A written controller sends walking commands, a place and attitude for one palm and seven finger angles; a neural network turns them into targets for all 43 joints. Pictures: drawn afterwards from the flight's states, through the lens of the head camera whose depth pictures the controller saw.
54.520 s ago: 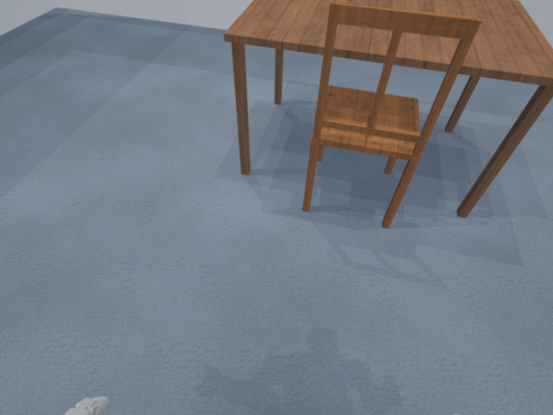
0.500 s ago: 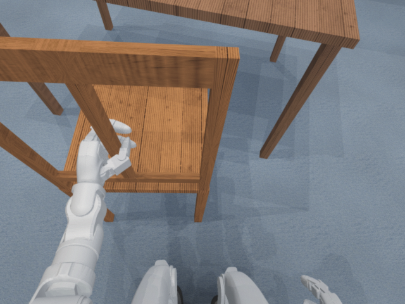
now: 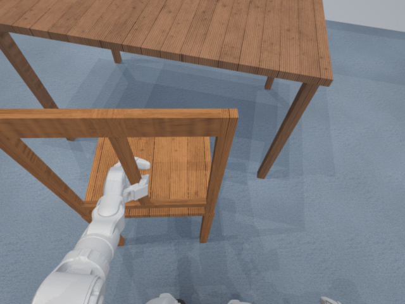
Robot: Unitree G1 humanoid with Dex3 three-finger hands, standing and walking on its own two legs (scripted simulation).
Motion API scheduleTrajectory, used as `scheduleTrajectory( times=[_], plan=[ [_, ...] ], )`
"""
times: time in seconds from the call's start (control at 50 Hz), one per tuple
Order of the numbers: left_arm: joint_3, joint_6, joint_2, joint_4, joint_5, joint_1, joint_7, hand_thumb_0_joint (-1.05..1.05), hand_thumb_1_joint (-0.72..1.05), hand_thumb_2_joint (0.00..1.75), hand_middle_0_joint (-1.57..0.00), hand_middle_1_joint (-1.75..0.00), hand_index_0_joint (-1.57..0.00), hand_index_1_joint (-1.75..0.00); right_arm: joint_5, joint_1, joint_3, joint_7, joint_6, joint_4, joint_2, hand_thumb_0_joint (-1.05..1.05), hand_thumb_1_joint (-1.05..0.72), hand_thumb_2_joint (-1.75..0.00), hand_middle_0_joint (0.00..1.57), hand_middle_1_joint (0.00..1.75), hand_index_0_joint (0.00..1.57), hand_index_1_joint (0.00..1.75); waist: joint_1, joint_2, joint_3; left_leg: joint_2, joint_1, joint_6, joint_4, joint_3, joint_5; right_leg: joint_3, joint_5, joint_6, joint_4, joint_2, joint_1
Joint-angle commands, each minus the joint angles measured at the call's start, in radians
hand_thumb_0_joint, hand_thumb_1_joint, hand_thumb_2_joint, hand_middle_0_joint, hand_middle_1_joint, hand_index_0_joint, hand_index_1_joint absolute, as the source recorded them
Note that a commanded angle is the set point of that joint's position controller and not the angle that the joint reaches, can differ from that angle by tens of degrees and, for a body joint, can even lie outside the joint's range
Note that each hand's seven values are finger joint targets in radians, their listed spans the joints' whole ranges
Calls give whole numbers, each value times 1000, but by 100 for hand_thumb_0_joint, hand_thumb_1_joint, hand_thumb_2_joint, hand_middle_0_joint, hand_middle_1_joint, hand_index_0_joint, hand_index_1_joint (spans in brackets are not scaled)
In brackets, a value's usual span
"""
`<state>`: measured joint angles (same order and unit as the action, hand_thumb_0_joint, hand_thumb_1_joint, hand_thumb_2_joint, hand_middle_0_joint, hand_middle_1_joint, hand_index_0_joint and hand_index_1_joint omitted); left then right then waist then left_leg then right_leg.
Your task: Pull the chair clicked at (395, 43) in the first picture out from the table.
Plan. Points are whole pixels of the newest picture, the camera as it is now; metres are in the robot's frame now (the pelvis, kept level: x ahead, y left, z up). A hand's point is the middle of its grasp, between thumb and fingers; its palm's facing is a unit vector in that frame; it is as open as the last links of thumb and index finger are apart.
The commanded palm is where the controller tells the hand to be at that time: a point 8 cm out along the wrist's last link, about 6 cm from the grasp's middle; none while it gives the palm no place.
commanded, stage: step backward, pulling the chair out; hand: left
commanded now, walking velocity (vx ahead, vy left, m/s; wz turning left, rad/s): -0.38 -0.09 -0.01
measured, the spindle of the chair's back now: (134, 176) +0.39 +0.15 -0.06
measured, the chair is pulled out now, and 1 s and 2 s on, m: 0.28 0.42 0.61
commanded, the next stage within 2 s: stop walking, hand still on the chair in 1.80 s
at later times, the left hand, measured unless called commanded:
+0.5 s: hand (153, 223) +0.28 +0.10 -0.06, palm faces +0.04 -0.99 -0.13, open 5.4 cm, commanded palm +0.28 +0.15 -0.06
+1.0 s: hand (149, 246) +0.24 +0.11 -0.06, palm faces +0.06 -0.98 -0.19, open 5.6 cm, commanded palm +0.21 +0.16 -0.06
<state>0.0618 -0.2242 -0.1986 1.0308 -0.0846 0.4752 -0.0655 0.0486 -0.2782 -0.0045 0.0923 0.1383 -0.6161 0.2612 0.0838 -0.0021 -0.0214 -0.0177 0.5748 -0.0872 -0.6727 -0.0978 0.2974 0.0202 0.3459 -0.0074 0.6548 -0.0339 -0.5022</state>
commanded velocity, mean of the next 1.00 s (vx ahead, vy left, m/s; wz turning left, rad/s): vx -0.38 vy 0.00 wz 0.04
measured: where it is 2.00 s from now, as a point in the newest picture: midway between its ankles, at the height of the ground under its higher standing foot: outside the picture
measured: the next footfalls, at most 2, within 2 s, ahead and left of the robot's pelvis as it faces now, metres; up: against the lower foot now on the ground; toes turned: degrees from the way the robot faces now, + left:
right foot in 0.98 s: -0.15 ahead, -0.18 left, +0.00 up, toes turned -4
left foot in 1.24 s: -0.08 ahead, +0.08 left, +0.00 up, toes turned -3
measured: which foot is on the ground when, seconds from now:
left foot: down 0.00-1.00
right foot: down 0.00-0.62, up 0.64-0.96, down 0.98-1.00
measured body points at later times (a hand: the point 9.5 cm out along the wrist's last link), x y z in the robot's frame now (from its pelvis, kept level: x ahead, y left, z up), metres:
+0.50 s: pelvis -0.06 -0.02 +0.01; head +0.01 -0.03 +0.45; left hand +0.28 +0.15 -0.05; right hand +0.01 -0.30 -0.12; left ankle +0.01 +0.06 -0.71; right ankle -0.02 -0.11 -0.72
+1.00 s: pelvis -0.13 -0.05 +0.00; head -0.04 -0.05 +0.44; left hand +0.23 +0.16 -0.05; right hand -0.04 -0.28 -0.13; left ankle +0.02 +0.06 -0.72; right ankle -0.17 -0.20 -0.72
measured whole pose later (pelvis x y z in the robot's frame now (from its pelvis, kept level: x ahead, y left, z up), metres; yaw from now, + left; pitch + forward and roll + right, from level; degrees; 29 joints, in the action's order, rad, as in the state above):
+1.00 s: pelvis -0.13 -0.05 +0.00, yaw -4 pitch +3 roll -3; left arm 0.09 -0.22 -0.23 1.02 -0.07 0.47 -0.08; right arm 0.00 -0.21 0.04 0.07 -0.07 -0.73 0.19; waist 0.02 -0.05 0.15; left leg 0.11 0.56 -0.02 -0.59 -0.08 0.08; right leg 0.02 0.39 0.02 0.61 0.01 -0.28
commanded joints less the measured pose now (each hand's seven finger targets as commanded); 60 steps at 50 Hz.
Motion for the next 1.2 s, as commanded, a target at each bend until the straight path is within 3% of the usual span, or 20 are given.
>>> scheduleTrajectory(
  times=[0.0,0.12,0.22,0.36,0.42,0.48,0.52,0.58,0.62,0.68,0.76,0.88,0.96,0.98,1.0,1.02,1.06,1.08,1.14,1.18],
  plan=[
    [5,-56,-147,-197,44,194,-8,0,90,90,-50,-145,-50,-145,-19,-58,-53,6,-42,61,128,0,-90,-90,20,30,20,30,-34,-189,-369,262,-497,6,117,295,-782,-72,-94,-3,3,62,26],
    [14,-69,-151,-236,47,163,-8,0,90,90,-50,-145,-50,-145,-21,-32,-59,6,-68,59,134,0,-90,-90,20,30,20,30,-37,-123,-347,276,-421,4,145,263,-616,-83,-164,-7,-48,71,138],
    [-8,-75,-153,-199,45,220,-20,0,90,90,-50,-145,-50,-145,-5,-43,-60,20,-104,13,135,0,-90,-90,20,30,20,30,-31,-78,-338,228,-339,25,134,212,-391,-124,-324,-5,-102,102,190],
    [2,-88,-209,-117,44,265,-50,0,90,90,-50,-145,-50,-145,13,-39,-67,29,-156,-48,144,0,-90,-90,20,30,20,30,-25,16,-275,98,-286,76,51,132,-36,-295,-291,3,-285,247,169],
    [-35,-85,-170,-99,46,275,-54,0,90,90,-50,-145,-50,-145,23,-15,-62,23,-171,-60,148,0,-90,-90,20,30,20,30,-32,48,-236,64,-252,86,5,139,62,-315,-231,-10,-347,302,176],
    [-45,-87,-155,-103,48,268,-53,0,90,90,-50,-145,-50,-145,21,-16,-59,32,-188,-75,153,0,-90,-90,20,30,20,30,-21,68,-260,76,-303,80,85,151,-76,-221,-330,-3,-292,255,208],
    [-71,-96,-131,-117,44,281,-47,0,90,90,-50,-145,-50,-145,23,-4,-57,36,-196,-66,158,0,-90,-90,20,30,20,30,-25,40,-249,123,-331,52,162,181,-174,-153,-253,31,-244,174,183],
    [-88,-102,-98,-130,37,293,-36,0,90,90,-50,-145,-50,-145,12,11,-52,32,-205,-55,161,0,-90,-90,20,30,20,30,-38,-96,-232,264,-348,-9,332,355,-34,-79,37,2,-42,64,99],
    [-79,-93,-99,-156,38,308,-32,0,90,90,-50,-145,-50,-145,-16,25,-48,33,-210,-46,145,0,-90,-90,20,30,20,30,-45,-159,-233,355,-400,-45,388,472,-48,-90,116,-14,148,54,27],
    [-61,-87,-107,-171,44,292,-38,0,90,90,-50,-145,-50,-145,-39,15,-41,29,-219,-46,133,0,-90,-90,20,30,20,30,-46,-106,-264,380,-497,-75,318,412,-295,-89,175,-8,225,61,10],
    [-34,-78,-123,-157,60,263,-44,0,90,90,-50,-145,-50,-145,-50,9,-42,24,-235,-38,139,0,-90,-90,20,30,20,30,-45,-164,-229,361,-440,-65,318,355,-225,-50,188,-2,221,58,64],
    [-11,-64,-127,-171,63,193,-40,0,90,90,-50,-145,-50,-145,-49,-6,-44,8,-237,-47,141,0,-90,-90,20,30,20,30,-49,-265,-282,296,-524,-40,256,283,-244,9,187,7,88,34,85],
    [45,-66,-187,-175,62,125,-20,0,90,90,-50,-145,-50,-145,-44,8,-52,4,-228,-48,139,0,-90,-90,20,30,20,30,-72,-203,-290,218,-467,23,119,211,-258,15,-61,-2,-278,52,241],
    [30,-70,-190,-187,63,123,-11,0,90,90,-50,-145,-50,-145,-40,35,-48,2,-226,-43,125,0,-90,-90,20,30,20,30,-72,-130,-261,174,-429,58,57,156,-198,-38,-159,-17,-343,116,252],
    [66,-69,-240,-167,63,153,-19,0,90,90,-50,-145,-50,-145,-29,23,-61,10,-222,-42,128,0,-90,-90,20,30,20,30,-49,144,-224,94,-338,107,-41,82,-20,-122,-300,-44,-320,207,248],
    [79,-67,-275,-165,59,202,-29,0,90,90,-50,-145,-50,-145,-17,54,-63,17,-209,-38,128,0,-90,-90,20,30,20,30,-44,347,-183,44,-234,127,-191,94,95,-270,-437,-97,-308,351,214],
    [55,-51,-236,-180,77,221,-36,0,90,90,-50,-145,-50,-145,-31,103,-44,25,-201,-51,122,0,-90,-90,20,30,20,30,-65,129,-196,35,-69,126,-300,180,170,-258,-797,-144,-213,419,374],
    [59,-40,-236,-175,80,226,-40,0,90,90,-50,-145,-50,-145,-29,110,-30,26,-201,-68,106,0,-90,-90,20,30,20,30,-69,100,-189,46,-44,124,-240,212,181,-236,-888,-128,-167,403,447],
    [66,-15,-234,-125,74,209,-50,0,90,90,-50,-145,-50,-145,-17,75,-35,41,-192,-97,133,0,-90,-90,20,30,20,30,-68,164,-197,41,-93,126,-24,174,78,-163,-992,-76,-119,348,532],
    [42,3,-224,-116,62,213,-54,0,90,90,-50,-145,-50,-145,-11,52,-44,54,-181,-101,156,0,-90,-90,20,30,20,30,-64,152,-193,67,-188,117,153,156,-142,-121,-944,-45,-82,316,503]
  ],
)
